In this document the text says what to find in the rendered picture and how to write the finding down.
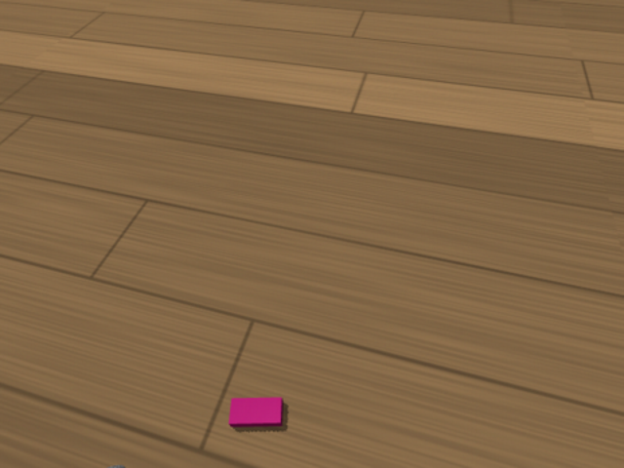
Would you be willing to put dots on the small box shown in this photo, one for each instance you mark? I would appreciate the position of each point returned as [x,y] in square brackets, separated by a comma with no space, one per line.
[256,412]

